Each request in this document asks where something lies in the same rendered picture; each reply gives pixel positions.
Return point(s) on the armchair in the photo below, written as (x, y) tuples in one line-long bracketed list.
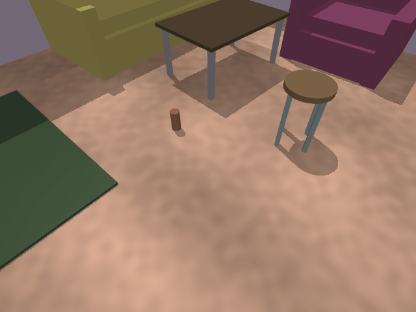
[(358, 40)]

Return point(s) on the sofa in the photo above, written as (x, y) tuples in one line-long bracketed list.
[(106, 37)]

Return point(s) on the stool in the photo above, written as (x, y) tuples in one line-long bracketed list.
[(307, 86)]

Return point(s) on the can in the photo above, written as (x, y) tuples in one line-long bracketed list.
[(175, 119)]

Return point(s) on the coffee table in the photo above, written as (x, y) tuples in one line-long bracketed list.
[(217, 25)]

